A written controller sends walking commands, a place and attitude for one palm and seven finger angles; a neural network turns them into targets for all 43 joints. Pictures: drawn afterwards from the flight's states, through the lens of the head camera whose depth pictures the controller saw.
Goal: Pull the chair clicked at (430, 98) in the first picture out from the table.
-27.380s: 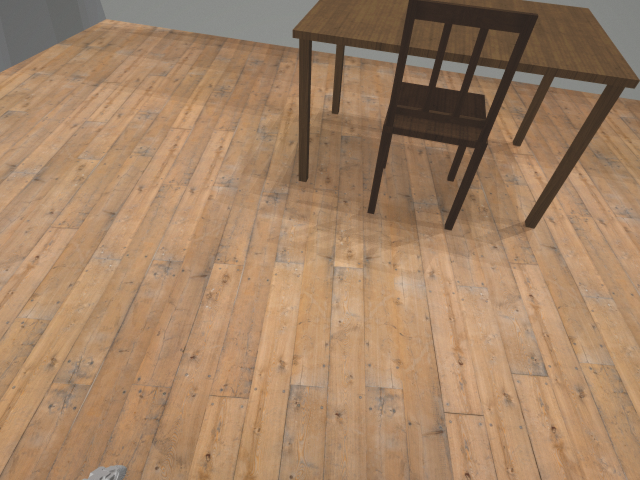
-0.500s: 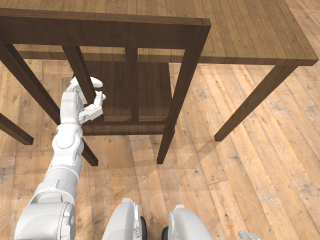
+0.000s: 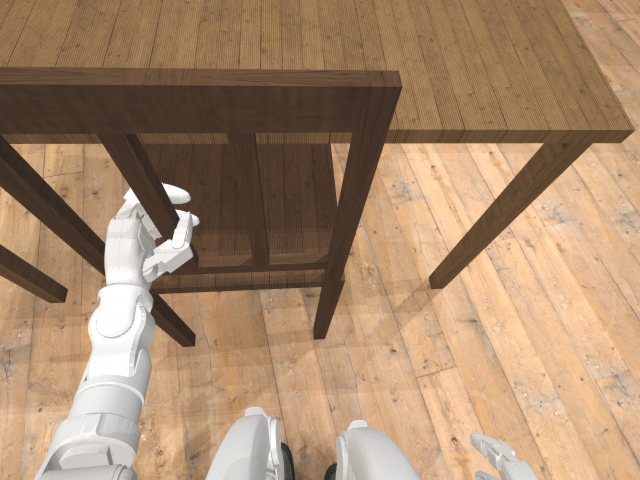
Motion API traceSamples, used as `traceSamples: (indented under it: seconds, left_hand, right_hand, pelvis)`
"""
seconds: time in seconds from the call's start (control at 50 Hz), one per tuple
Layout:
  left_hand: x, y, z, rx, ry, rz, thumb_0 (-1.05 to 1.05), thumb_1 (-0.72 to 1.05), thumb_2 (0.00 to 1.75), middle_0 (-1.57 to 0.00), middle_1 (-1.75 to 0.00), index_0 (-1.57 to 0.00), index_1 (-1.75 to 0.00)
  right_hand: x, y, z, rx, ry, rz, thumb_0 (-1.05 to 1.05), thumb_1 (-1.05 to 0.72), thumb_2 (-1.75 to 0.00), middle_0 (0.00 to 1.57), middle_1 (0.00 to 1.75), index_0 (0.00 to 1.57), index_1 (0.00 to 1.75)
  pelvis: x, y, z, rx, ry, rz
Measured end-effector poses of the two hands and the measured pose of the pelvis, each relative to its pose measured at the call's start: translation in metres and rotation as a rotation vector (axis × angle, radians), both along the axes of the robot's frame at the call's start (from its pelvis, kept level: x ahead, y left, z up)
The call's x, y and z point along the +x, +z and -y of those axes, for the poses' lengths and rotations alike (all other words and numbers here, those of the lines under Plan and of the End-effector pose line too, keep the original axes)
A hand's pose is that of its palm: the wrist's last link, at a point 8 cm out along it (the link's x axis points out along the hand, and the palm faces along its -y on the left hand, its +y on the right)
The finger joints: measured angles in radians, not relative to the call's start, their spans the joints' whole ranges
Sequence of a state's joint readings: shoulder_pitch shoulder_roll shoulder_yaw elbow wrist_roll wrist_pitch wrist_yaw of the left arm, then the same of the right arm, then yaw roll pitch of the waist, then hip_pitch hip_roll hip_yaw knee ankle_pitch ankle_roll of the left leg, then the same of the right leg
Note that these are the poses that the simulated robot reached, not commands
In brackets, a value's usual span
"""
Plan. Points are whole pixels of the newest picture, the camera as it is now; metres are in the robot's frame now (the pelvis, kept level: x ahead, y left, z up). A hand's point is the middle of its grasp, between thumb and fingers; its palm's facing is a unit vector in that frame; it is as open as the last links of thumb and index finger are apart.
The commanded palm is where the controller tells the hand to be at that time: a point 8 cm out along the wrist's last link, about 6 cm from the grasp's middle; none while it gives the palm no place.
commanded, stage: step backward, pulling the chair out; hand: left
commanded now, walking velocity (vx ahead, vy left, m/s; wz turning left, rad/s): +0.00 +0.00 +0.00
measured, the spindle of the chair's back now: (162, 213) +0.43 +0.19 +0.03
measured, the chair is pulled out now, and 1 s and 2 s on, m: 0.01 0.11 0.32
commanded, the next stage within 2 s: none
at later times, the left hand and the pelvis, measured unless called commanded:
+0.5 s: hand (181, 242) +0.39 +0.16 +0.03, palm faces +0.02 -0.99 -0.13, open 5.5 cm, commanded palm +0.36 +0.21 +0.02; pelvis +0.02 +0.02 +0.09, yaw +1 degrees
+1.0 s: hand (212, 318) +0.30 +0.12 +0.03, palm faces +0.13 -0.98 -0.16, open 5.5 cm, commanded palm +0.28 +0.17 +0.03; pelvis -0.05 -0.05 +0.09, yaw -1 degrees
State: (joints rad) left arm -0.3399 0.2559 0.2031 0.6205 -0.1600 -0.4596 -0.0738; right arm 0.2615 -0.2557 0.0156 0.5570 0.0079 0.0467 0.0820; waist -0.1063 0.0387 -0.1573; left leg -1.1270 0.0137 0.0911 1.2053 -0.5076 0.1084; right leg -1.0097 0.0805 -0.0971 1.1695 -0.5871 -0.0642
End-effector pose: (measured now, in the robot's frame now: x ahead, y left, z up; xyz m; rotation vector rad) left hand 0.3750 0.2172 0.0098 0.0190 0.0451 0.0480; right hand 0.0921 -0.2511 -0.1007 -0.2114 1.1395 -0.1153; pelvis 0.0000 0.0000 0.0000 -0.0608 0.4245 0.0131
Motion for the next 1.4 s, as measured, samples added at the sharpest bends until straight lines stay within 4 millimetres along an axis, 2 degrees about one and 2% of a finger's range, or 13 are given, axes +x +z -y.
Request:
traceSamples:
  seconds: [0.14,0.22,0.32,0.42,0.56,0.72,0.82,0.96,1.04,1.12,1.18,1.28,1.4]
  left_hand:
    - [-0.009,0.002,0.0,0.009,0.008,-0.015,0.03,0.72,0.76,-0.39,-1.4,-0.4,-1.45]
    - [-0.007,0.019,0.003,0.101,0.043,-0.198,0.06,0.71,0.78,-0.38,-1.3,-0.4,-1.45]
    - [-0.007,0.028,0.006,0.052,0.084,-0.348,0.08,0.71,0.78,-0.31,-1.14,-0.43,-1.44]
    - [-0.003,0.032,0.004,0.083,0.032,-0.407,0.1,0.69,0.77,-0.32,-1.14,-0.47,-1.44]
    - [-0.01,0.034,0.006,0.091,0.005,-0.437,0.1,0.7,0.75,-0.3,-1.15,-0.49,-1.44]
    - [-0.036,0.034,0.015,0.103,0.022,-0.431,0.08,0.69,0.76,-0.31,-1.18,-0.49,-1.44]
    - [-0.057,0.035,0.026,0.103,0.073,-0.437,0.08,0.67,0.76,-0.32,-1.16,-0.49,-1.44]
    - [-0.093,0.036,0.048,0.096,0.128,-0.458,0.07,0.67,0.75,-0.32,-1.13,-0.49,-1.44]
    - [-0.109,0.037,0.056,0.087,0.124,-0.48,0.07,0.67,0.74,-0.3,-1.13,-0.49,-1.44]
    - [-0.119,0.038,0.057,0.089,0.094,-0.493,0.07,0.68,0.74,-0.28,-1.13,-0.5,-1.44]
    - [-0.126,0.038,0.055,0.088,0.059,-0.495,0.06,0.68,0.73,-0.25,-1.14,-0.5,-1.44]
    - [-0.141,0.038,0.052,0.106,-0.003,-0.474,0.05,0.68,0.72,-0.23,-1.15,-0.49,-1.44]
    - [-0.172,0.038,0.051,0.125,-0.005,-0.451,0.03,0.68,0.73,-0.22,-1.16,-0.49,-1.44]
  right_hand:
    - [0.019,0.004,-0.001,0.0,0.013,0.017,0.01,-0.91,-0.9,0.2,0.3,0.2,0.29]
    - [0.025,0.027,-0.012,-0.006,-0.035,-0.001,0.01,-0.91,-0.9,0.2,0.3,0.2,0.29]
    - [0.025,0.06,-0.019,-0.03,-0.067,-0.012,0.01,-0.91,-0.9,0.2,0.3,0.2,0.29]
    - [0.018,0.081,-0.013,-0.094,-0.072,-0.035,0.01,-0.9,-0.9,0.2,0.3,0.2,0.29]
    - [-0.003,0.085,-0.011,-0.092,-0.088,-0.048,0.01,-0.9,-0.9,0.2,0.3,0.2,0.29]
    - [-0.027,0.081,-0.015,-0.026,-0.076,-0.057,0.01,-0.9,-0.9,0.2,0.3,0.2,0.29]
    - [-0.037,0.073,0.002,0.0,-0.054,-0.041,0.01,-0.9,-0.9,0.2,0.3,0.2,0.3]
    - [-0.054,0.07,0.05,-0.047,-0.087,-0.019,0.01,-0.9,-0.9,0.2,0.3,0.2,0.3]
    - [-0.062,0.079,0.077,-0.133,-0.094,-0.008,0.01,-0.9,-0.9,0.2,0.3,0.2,0.29]
    - [-0.067,0.085,0.086,-0.207,-0.083,0.003,0.01,-0.91,-0.9,0.2,0.3,0.2,0.29]
    - [-0.073,0.091,0.077,-0.227,-0.088,0.007,0.01,-0.91,-0.9,0.2,0.3,0.2,0.29]
    - [-0.09,0.1,0.041,-0.17,-0.074,0.047,0.01,-0.91,-0.9,0.19,0.3,0.2,0.29]
    - [-0.121,0.082,-0.001,-0.017,-0.049,0.041,0.01,-0.9,-0.9,0.2,0.3,0.2,0.29]
  pelvis:
    - [0.007,0.005,0.001,0.007,0.007,0.018]
    - [0.013,0.034,-0.003,0.019,0.02,0.108]
    - [0.024,0.067,-0.012,0.013,0.008,0.155]
    - [0.022,0.082,-0.017,0.015,0.019,0.207]
    - [0.01,0.092,-0.022,0.01,-0.001,0.279]
    - [-0.005,0.096,-0.001,0.006,-0.033,0.331]
    - [-0.022,0.094,0.021,0.017,-0.037,0.345]
    - [-0.047,0.094,0.046,0.011,-0.024,0.365]
    - [-0.058,0.095,0.044,0.041,-0.005,0.358]
    - [-0.072,0.093,0.032,0.052,0.044,0.353]
    - [-0.089,0.095,0.021,0.072,0.039,0.365]
    - [-0.115,0.097,0.012,0.062,0.006,0.377]
    - [-0.133,0.094,0.017,0.044,-0.013,0.361]
